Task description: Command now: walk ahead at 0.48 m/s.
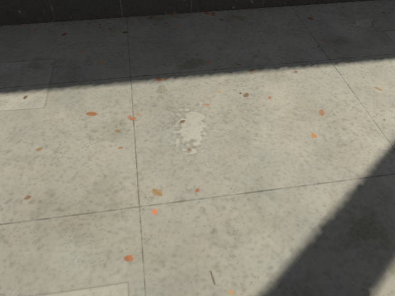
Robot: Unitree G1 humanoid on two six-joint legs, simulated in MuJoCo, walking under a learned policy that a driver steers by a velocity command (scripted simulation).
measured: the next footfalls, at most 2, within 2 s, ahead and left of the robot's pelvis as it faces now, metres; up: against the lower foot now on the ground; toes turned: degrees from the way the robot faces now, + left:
right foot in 0.36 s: +0.35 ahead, -0.17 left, -0.17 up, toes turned -4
left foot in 0.94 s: +0.75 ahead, +0.08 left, -0.34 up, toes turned +9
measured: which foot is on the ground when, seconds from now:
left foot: down 0.00-0.36, up 0.38-0.92, down 0.94-1.00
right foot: up 0.00-0.34, down 0.36-0.94, up 0.96-1.00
